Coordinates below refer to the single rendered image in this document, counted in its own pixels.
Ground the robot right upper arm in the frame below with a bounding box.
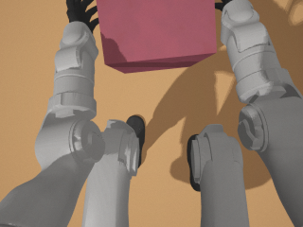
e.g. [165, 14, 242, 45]
[237, 96, 303, 227]

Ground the robot left upper arm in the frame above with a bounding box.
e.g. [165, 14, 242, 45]
[0, 118, 106, 227]

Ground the left robot thigh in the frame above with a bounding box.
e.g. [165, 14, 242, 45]
[81, 128, 140, 227]

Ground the right robot forearm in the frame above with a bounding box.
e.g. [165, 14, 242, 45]
[220, 0, 303, 104]

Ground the carton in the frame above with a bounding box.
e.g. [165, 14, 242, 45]
[96, 0, 217, 74]

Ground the robot right hand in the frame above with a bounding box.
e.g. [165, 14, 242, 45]
[215, 0, 233, 11]

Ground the left robot forearm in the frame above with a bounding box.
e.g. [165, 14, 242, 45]
[34, 21, 98, 151]

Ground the right robot shin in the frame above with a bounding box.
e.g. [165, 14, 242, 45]
[194, 124, 243, 184]

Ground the robot left hand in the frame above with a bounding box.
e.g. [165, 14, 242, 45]
[65, 0, 99, 34]

